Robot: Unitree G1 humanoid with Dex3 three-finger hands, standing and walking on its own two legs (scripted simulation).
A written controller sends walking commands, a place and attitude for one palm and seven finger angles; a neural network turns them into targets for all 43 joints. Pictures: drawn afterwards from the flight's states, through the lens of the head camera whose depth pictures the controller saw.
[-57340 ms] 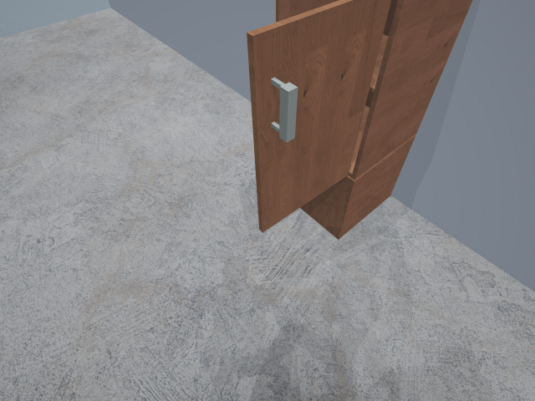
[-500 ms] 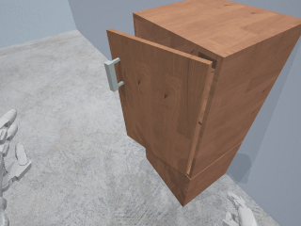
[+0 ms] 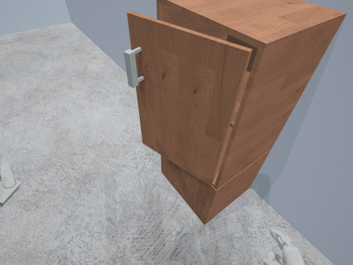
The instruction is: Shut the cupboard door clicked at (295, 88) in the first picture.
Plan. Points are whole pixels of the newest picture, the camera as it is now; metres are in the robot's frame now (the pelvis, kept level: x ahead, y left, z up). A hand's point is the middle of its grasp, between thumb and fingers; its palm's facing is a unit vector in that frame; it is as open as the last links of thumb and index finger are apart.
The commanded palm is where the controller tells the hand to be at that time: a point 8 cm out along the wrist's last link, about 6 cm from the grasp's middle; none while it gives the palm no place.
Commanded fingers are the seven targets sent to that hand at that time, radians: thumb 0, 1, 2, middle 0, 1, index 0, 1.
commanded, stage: step back with the hand held close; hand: left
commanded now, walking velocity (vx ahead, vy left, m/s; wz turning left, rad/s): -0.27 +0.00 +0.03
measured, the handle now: (135, 67) +0.68 +0.19 +0.11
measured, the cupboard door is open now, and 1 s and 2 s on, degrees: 17 17 17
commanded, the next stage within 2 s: stop stepping back and stand still in 0.74 s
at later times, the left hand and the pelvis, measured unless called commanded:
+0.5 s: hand out of the picture +0.10 +0.27 +0.18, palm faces +0.56 -0.68 -0.48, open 7.4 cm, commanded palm +0.02 +0.30 +0.19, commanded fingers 0.00 0.90 0.90 -0.20 -0.30 -0.20 -0.30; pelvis -0.08 -0.02 -0.02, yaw +7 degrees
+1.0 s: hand out of the picture -0.04 +0.28 +0.19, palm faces +0.55 -0.75 -0.37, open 7.4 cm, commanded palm -0.08 +0.30 +0.19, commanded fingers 0.00 0.90 0.90 -0.20 -0.30 -0.20 -0.30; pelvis -0.21 -0.01 +0.00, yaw +2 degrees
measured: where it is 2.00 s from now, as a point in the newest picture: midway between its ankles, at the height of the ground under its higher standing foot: outside the picture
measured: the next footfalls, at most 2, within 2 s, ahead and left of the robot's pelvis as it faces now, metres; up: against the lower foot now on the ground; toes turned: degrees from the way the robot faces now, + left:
left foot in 0.76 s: -0.10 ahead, +0.13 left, +0.00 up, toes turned +13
right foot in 1.00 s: -0.17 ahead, -0.12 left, +0.00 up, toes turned +1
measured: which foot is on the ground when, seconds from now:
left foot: down 0.00-0.60, up 0.62-0.74, down 0.76-1.00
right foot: down 0.00-0.76, up 0.78-0.98, down 1.00-1.00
